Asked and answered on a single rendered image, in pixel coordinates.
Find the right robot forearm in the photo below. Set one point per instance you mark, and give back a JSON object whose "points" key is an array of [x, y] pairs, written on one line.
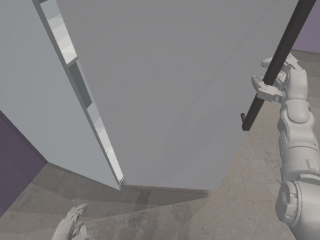
{"points": [[298, 146]]}

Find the left robot hand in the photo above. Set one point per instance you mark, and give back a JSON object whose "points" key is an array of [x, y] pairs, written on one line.
{"points": [[67, 229]]}

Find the fridge door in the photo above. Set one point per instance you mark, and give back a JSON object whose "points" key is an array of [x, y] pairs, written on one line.
{"points": [[170, 79]]}

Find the handle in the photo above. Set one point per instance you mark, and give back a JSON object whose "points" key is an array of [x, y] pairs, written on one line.
{"points": [[297, 20]]}

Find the robot right upper arm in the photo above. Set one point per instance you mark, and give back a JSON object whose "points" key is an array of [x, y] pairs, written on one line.
{"points": [[298, 205]]}

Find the right robot hand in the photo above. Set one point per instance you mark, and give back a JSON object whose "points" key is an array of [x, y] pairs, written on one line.
{"points": [[294, 83]]}

